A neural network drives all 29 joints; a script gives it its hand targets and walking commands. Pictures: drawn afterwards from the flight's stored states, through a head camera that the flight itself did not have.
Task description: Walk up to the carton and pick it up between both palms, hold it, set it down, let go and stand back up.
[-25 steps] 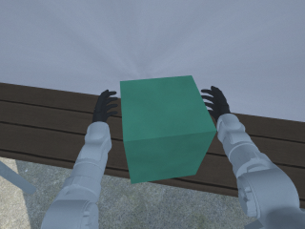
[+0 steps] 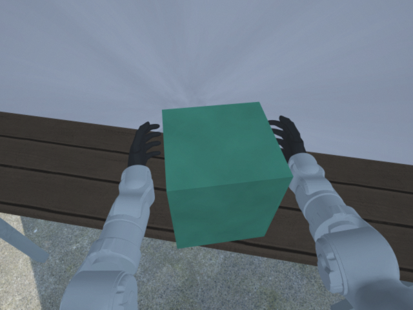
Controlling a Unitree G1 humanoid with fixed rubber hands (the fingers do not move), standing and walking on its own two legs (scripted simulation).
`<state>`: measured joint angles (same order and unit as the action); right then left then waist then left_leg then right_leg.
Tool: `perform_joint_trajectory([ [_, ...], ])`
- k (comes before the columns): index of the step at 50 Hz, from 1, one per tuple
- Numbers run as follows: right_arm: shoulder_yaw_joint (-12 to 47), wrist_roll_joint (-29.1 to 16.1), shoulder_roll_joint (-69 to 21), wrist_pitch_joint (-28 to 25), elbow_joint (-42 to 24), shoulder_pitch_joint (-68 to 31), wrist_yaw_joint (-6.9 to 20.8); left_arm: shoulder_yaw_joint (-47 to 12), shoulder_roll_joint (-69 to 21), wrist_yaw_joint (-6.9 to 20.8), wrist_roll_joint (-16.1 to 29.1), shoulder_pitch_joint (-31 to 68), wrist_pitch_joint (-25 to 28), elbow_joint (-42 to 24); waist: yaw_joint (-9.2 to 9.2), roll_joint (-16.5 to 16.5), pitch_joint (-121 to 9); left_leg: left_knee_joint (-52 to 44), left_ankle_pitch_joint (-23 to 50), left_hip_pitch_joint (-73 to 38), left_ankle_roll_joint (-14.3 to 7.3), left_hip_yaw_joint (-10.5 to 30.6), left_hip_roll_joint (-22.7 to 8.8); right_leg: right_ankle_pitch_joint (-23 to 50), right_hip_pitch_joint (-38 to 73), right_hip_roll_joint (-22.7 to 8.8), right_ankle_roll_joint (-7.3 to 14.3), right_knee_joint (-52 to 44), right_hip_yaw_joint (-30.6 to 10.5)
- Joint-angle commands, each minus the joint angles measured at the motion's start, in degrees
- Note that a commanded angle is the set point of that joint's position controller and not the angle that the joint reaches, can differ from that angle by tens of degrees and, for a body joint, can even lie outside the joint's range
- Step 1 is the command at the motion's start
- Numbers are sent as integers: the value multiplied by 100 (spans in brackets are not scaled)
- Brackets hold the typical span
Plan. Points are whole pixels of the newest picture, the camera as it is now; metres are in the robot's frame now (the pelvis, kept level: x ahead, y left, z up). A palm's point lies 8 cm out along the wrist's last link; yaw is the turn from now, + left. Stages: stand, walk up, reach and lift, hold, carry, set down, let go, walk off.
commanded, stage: reach and lift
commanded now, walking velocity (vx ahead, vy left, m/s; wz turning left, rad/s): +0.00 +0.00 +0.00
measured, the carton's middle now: (216, 177) +0.40 +0.04 +0.01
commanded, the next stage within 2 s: none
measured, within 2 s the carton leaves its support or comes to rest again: leaves its support in 0.66 s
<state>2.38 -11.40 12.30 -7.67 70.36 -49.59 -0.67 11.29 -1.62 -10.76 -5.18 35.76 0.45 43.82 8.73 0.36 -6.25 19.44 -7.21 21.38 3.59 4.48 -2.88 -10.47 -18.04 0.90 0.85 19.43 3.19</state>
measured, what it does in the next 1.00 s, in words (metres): stands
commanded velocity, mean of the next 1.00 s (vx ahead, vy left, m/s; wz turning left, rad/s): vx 0.00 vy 0.00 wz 0.00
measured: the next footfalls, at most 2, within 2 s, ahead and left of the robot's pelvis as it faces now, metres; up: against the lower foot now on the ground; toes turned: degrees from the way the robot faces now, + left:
none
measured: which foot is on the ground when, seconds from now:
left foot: down 0.00-1.00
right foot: down 0.00-1.00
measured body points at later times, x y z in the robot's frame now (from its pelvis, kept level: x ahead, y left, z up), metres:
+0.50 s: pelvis +0.00 +0.00 +0.00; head +0.02 +0.00 +0.45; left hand +0.38 +0.20 +0.08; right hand +0.45 -0.10 +0.09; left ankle +0.02 +0.16 -0.75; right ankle -0.02 -0.10 -0.75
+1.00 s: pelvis -0.01 +0.01 +0.00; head +0.00 +0.01 +0.45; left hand +0.37 +0.20 +0.08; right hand +0.43 -0.09 +0.10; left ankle +0.02 +0.16 -0.75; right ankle -0.02 -0.10 -0.75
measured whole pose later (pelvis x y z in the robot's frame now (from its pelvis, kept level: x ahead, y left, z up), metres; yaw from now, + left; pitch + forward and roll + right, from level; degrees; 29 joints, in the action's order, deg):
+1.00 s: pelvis -0.01 +0.01 +0.00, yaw +0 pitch +7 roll -1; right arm -11.6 9.0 4.9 -7.5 66.2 -47.3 -0.9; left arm 23.3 -5.6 -9.2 -15.3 35.8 -2.4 43.5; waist 6.2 0.4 -7.9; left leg 19.4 -6.8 19.7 3.6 4.5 -3.1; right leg -8.6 -15.2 1.2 0.9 16.8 3.2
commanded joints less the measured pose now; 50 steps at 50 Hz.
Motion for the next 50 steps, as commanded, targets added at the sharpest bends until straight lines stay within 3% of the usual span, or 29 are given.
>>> perform_joint_trajectory([
  [1, -504, 247, -332, -282, -949, -2585, -39, 229, -634, 52, -155, 2395, 259, -628, 136, 196, -2508, 509, 2326, -1166, -34, -812, 245, 1050, 560, 256, -39, -204, -102],
  [12, -713, 665, -1017, -396, -989, -2532, 96, 361, -1122, 292, -458, 2344, 381, -555, 40, 250, -2515, 387, 2444, -1248, -63, -900, 263, 1277, 829, 228, -40, -256, -68],
  [15, -791, 1011, -1861, -439, -1048, -2636, 259, 366, -1780, 539, -705, 2411, 396, -481, -13, 281, -2536, 292, 2459, -1240, -77, -949, 285, 1455, 1031, 210, -53, -281, -56],
  [19, -953, 1778, -3524, -536, -1098, -2743, 595, 145, -3053, 1063, -1177, 2578, 389, -298, -157, 207, -2453, 59, 2276, -1113, -93, -1046, 350, 1911, 1400, 141, -109, -269, -15],
  [22, -1105, 2145, -3803, -646, -1051, -2600, 662, -60, -3176, 1187, -1246, 2571, 413, -238, -266, 115, -2550, 37, 2211, -1078, -75, -1091, 368, 2188, 1551, 100, -150, -157, 46],
  [25, -1119, 2295, -3932, -667, -956, -2572, 705, -48, -3184, 1190, -1288, 2620, 408, -128, -191, 123, -2507, -21, 2044, -944, -103, -1133, 375, 2106, 1644, 63, -166, -127, 45],
  [29, -1127, 2389, -4030, -703, -888, -2600, 742, -42, -3235, 1169, -1303, 2832, 408, -86, -142, 148, -2502, -81, 1840, -904, -146, -1138, 361, 1870, 1672, 55, -178, -144, 58],
  [36, -1024, 2396, -4190, -609, -900, -2450, 673, -290, -3381, 1170, -1165, 3066, 294, -208, -277, 187, -2506, -124, 1655, -1001, -184, -1101, 375, 1808, 1791, 54, -202, -206, 67],
  [50, -448, 1887, -4454, -194, -1663, -2702, 503, -895, -3673, 1175, -879, 3509, -215, -822, -501, 23, -2705, -56, 1869, -1431, -75, -930, 372, 2084, 2144, 92, -217, -261, 29],
])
